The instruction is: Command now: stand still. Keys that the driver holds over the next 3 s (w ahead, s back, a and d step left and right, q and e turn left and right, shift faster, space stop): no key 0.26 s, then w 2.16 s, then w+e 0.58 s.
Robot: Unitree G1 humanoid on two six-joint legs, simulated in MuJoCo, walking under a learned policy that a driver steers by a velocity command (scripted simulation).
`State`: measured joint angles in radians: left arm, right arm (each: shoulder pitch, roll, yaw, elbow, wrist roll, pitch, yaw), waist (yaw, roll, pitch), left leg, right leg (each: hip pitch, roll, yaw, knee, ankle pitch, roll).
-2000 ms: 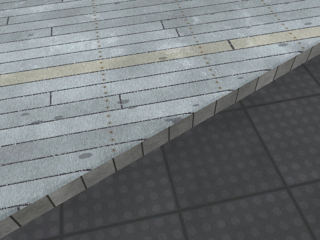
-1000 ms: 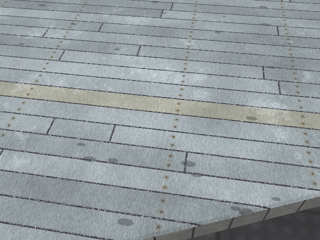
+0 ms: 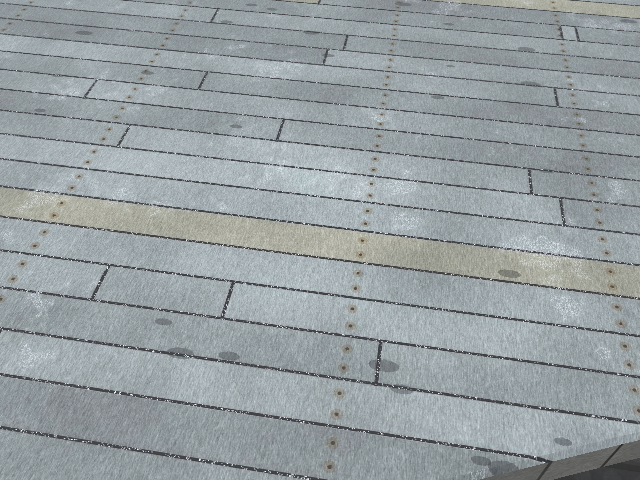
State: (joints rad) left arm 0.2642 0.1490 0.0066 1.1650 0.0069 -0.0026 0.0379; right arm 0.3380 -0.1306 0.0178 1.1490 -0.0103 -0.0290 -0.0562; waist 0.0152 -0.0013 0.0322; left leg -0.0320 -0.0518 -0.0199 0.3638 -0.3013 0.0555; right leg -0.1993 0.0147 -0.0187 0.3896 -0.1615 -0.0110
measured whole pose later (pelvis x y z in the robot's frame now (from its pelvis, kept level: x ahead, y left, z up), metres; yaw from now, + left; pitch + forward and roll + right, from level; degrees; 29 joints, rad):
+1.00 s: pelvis +0.27 -0.07 -0.01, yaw +0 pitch +2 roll +0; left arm 0.55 0.13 0.01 1.14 0.04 -0.10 -0.01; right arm 0.15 -0.14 -0.03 0.90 -0.03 -0.02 -0.01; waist 0.02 0.02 -0.04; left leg -1.06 0.07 0.06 1.93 -0.46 0.10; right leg -0.03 0.07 -0.08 0.32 -0.33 -0.08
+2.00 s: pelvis +0.88 -0.06 +0.13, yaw +0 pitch +0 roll +0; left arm 0.41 0.20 0.05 0.96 0.01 -0.10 -0.01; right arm 0.21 -0.22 -0.05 0.84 -0.03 -0.05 0.02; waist 0.02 0.03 0.01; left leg -0.59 0.09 -0.02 1.07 -0.19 0.05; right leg -0.08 0.10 -0.10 0.26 -0.19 -0.12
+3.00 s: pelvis +1.42 -0.08 +0.11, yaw -17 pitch +0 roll +0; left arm 0.20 0.25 0.08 0.88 0.02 -0.03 -0.01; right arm 0.31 -0.21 -0.04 0.90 -0.02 -0.09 -0.01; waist -0.01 0.01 0.05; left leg -0.36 0.05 0.04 1.25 -0.35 0.03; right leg -0.31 0.12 -0.07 0.51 -0.21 -0.14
